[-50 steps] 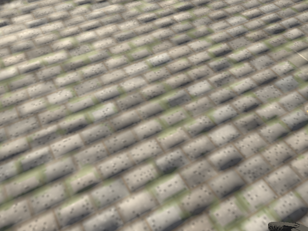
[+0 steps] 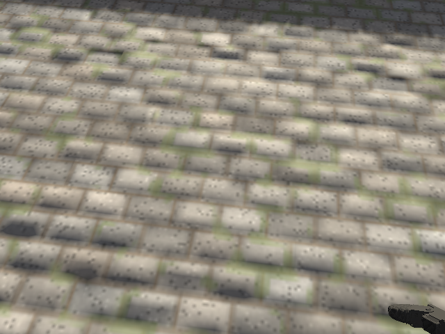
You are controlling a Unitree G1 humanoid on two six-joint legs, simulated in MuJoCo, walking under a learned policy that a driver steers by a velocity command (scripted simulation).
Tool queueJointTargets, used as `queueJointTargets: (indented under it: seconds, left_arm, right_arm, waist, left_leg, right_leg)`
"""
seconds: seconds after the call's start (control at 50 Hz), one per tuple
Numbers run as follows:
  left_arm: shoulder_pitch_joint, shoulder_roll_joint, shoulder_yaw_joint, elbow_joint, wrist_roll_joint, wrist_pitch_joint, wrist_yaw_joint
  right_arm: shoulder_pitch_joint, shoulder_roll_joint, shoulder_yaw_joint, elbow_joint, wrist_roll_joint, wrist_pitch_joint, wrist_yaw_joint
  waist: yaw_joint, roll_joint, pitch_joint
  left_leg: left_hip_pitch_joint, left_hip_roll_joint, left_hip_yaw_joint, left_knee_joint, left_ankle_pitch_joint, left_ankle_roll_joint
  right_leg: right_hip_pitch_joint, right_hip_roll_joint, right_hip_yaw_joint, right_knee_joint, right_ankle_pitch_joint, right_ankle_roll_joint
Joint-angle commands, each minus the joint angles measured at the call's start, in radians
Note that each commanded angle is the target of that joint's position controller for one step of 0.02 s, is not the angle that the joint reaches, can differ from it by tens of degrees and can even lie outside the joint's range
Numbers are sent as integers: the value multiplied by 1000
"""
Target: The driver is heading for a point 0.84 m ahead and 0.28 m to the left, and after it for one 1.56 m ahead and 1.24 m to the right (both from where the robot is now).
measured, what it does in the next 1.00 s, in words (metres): walks ahead, turning left: left foot, then right foot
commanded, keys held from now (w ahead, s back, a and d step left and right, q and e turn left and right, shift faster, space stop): w+q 0.52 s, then q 0.44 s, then no key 0.04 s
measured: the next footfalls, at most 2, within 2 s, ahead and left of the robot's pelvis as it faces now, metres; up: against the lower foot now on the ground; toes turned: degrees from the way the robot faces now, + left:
left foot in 0.04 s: +0.19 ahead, +0.11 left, +0.00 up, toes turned +4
right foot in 0.52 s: +0.50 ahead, -0.05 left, +0.00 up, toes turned +21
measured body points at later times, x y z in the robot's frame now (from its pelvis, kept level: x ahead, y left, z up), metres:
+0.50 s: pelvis +0.29 +0.02 +0.00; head +0.31 +0.04 +0.45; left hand +0.46 +0.32 -0.07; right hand +0.42 -0.26 -0.10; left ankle +0.15 +0.10 -0.73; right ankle +0.46 -0.06 -0.72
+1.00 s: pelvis +0.45 +0.09 +0.00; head +0.48 +0.13 +0.45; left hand +0.37 +0.40 -0.12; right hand +0.77 -0.02 -0.06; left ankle +0.45 +0.21 -0.73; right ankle +0.46 -0.06 -0.71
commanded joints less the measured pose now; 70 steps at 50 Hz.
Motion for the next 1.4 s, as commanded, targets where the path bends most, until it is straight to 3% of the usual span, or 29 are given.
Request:
queueJointTargets:
  seconds: [0.02, 0.04, 0.06, 0.08, 0.1, 0.16, 0.24, 0.34, 0.44, 0.5, 0.52, 0.54, 0.56, 0.6, 0.64, 0.72, 0.94, 0.96, 0.98, 1.0, 1.02, 1.04, 1.08, 1.12, 1.2, 1.26, 1.34, 1.38, 1.4]
  left_arm:
    - [-54, 218, 50, -63, -19, 11, 14]
    - [-45, 183, 35, -73, -5, 8, 19]
    - [29, 29, -13, -132, 46, -11, 8]
    - [-30, 74, -17, -159, 16, -53, -5]
    - [-137, 143, 1, -188, -24, -74, -15]
    - [-135, 138, 2, -175, 21, -76, -5]
    - [-143, 96, -5, -181, 38, -37, -6]
    - [-332, 48, -28, -227, 30, -39, -17]
    - [-382, 96, -9, -257, 14, -56, -33]
    - [-231, 129, 18, -226, 16, -69, -27]
    - [-96, 173, 34, -215, 35, -74, -19]
    - [21, 269, 58, -193, 60, -64, -13]
    - [23, 208, 46, -190, 34, -55, -21]
    - [-86, 99, 12, -226, 36, -34, -9]
    - [-153, 64, -2, -215, 39, -23, -6]
    - [-176, 124, 20, -177, 36, -20, 3]
    - [-196, 188, 41, -134, -24, 34, 11]
    - [-181, 168, 36, -128, -25, 35, 10]
    - [-125, 137, 25, -127, 1, 31, 6]
    - [-101, 57, -11, -176, 58, 26, -1]
    - [-134, 97, -6, -156, 45, 28, -10]
    - [-163, 132, 2, -167, 5, 35, -11]
    - [-194, 130, 5, -151, 15, 51, 9]
    - [-150, 119, 3, -137, 19, 69, 9]
    - [-175, 69, -19, -147, 17, 58, -5]
    - [-187, 89, -16, -151, 12, 36, -16]
    - [-41, 67, -15, -91, 19, 10, -23]
    - [85, 220, 18, -70, 33, 3, -17]
    - [66, 208, 19, -84, 46, -5, -14]
  right_arm:
    - [173, -160, -72, -37, -1, -7, -2]
    - [352, -228, -108, 11, 1, 2, -20]
    - [343, -347, -123, 15, 10, 0, -34]
    - [370, -307, -102, -26, 2, -21, -26]
    - [348, -236, -81, -10, -9, -36, -19]
    - [175, -151, -49, -30, -15, -46, -25]
    - [163, -170, -51, -18, -15, -51, -46]
    - [229, -190, -56, 21, -5, -39, -67]
    - [288, -180, -55, 57, 3, -27, -70]
    - [262, -147, -45, 50, -1, -18, -70]
    - [253, -91, -25, 33, -10, -22, -67]
    - [365, -38, -7, 6, 9, -29, -71]
    - [389, -114, -15, 7, 11, -31, -75]
    - [241, -204, -46, -1, -3, -11, -79]
    - [209, -183, -55, -17, -12, 10, -78]
    - [193, -92, -31, -34, -5, 40, -75]
    - [70, -131, -56, -85, -10, 50, -15]
    - [138, -158, -72, -66, -15, 47, -22]
    - [216, -248, -99, -61, -19, 45, -43]
    - [200, -341, -104, -90, -42, 43, -63]
    - [212, -258, -74, -97, -39, 30, -58]
    - [182, -227, -64, -85, -39, 21, -50]
    - [84, -166, -46, -72, -15, 21, -54]
    - [37, -168, -40, -70, -28, 29, -61]
    - [66, -180, -44, -39, -25, 19, -67]
    - [96, -190, -42, -10, -22, 8, -60]
    - [69, -134, -20, 9, -15, 5, -53]
    - [26, -49, 2, -45, -9, -19, -48]
    - [-14, -127, -20, -53, 7, -37, -52]
  waist:
    - [-181, -121, -116]
    - [-265, -64, -206]
    - [-153, 232, -258]
    - [-195, 183, -449]
    - [-222, 97, -326]
    - [-100, 7, -132]
    - [-67, 6, -86]
    - [-140, 41, -39]
    - [-153, 76, -38]
    - [-68, 110, -90]
    - [-6, 50, -207]
    - [-28, -229, -357]
    - [-37, -318, -359]
    - [-32, -114, -165]
    - [-86, -112, -87]
    - [-103, -154, -80]
    - [-94, -133, -99]
    - [-125, -98, -132]
    - [-145, 50, -196]
    - [-92, 300, -258]
    - [-150, 164, -379]
    - [-147, 130, -344]
    - [-111, 56, -220]
    - [-69, 89, -198]
    - [-105, 143, -161]
    - [-115, 132, -118]
    - [-31, 67, -75]
    - [-14, -270, -17]
    - [2, -238, 58]
  left_leg:
    - [311, -124, 91, -81, -46, 80]
    - [621, -100, -1, -105, -5, 125]
    - [950, 167, -514, -146, -77, 275]
    - [1041, 279, -895, -316, -246, 380]
    - [978, 249, -759, -346, -195, 317]
    - [579, 138, -470, -366, 76, 241]
    - [390, 93, -366, -416, 208, 246]
    - [319, 16, -291, -398, 72, 172]
    - [423, 63, -422, -289, -20, 144]
    - [426, 23, -443, -145, 49, 96]
    - [335, -30, -379, 83, 4, 56]
    - [4, -176, -227, 446, -307, -34]
    - [-155, -137, -227, 624, -510, -62]
    - [-155, -64, -195, 706, -392, -96]
    - [-78, -11, -164, 618, -352, -104]
    - [-23, 4, -97, 429, -258, -121]
    - [217, -50, 18, -111, -47, -23]
    - [345, -86, 25, -199, 36, 8]
    - [571, 22, -145, -233, 422, 73]
    - [782, 306, -540, -193, 769, 293]
    - [774, 346, -555, -193, 824, 362]
    - [711, 308, -475, -219, 656, 337]
    - [559, 190, -349, -249, 389, 203]
    - [400, 131, -274, -290, 283, 182]
    - [329, 111, -313, -396, -292, 175]
    - [309, 138, -363, -404, -408, 166]
    - [139, 61, -314, -298, -505, 95]
    - [-189, -129, -45, 177, -424, -27]
    - [-277, -79, -114, 329, -427, -29]
  right_leg:
    - [-45, -219, 28, 318, 1085, -133]
    - [-252, -184, 22, 591, 896, -91]
    - [-717, -12, 56, 958, -60, -30]
    - [-858, 65, 313, 1126, -220, -30]
    - [-950, 12, 350, 1122, -121, -47]
    - [-790, -82, 348, 892, 50, -50]
    - [-711, -69, 315, 727, 136, 2]
    - [-628, 5, 299, 361, 454, 21]
    - [-573, 38, 334, 227, 400, -13]
    - [-359, 41, 309, 161, 326, -71]
    - [-126, -88, 420, 185, 310, -133]
    - [231, -333, 822, 135, 238, -300]
    - [253, -414, 1054, 63, 163, -342]
    - [11, -341, 732, 80, 432, -280]
    - [-179, -259, 515, 68, 683, -248]
    - [-254, -245, 356, -10, 801, -275]
    - [-156, -245, 148, 159, 691, -178]
    - [-192, -201, 110, 292, 702, -141]
    - [-357, -129, 74, 513, 506, -67]
    - [-703, 22, 87, 854, -267, 19]
    - [-723, 15, 287, 992, -333, 26]
    - [-751, -6, 304, 1004, -259, 19]
    - [-731, -49, 306, 867, -135, 16]
    - [-594, -23, 266, 784, -57, 30]
    - [-506, -2, 235, 543, 7, 3]
    - [-466, 7, 230, 429, 17, -39]
    - [-213, 17, 227, 208, 91, -110]
    - [-93, -320, 781, -86, -320, -277]
    - [-144, -385, 930, -156, -416, -342]
Velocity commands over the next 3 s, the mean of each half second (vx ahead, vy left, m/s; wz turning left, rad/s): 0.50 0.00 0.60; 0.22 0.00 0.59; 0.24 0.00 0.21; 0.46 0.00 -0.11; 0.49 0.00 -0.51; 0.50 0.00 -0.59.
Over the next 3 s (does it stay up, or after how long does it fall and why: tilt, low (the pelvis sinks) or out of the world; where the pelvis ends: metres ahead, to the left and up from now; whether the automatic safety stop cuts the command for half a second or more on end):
stays up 1.22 0.56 0.02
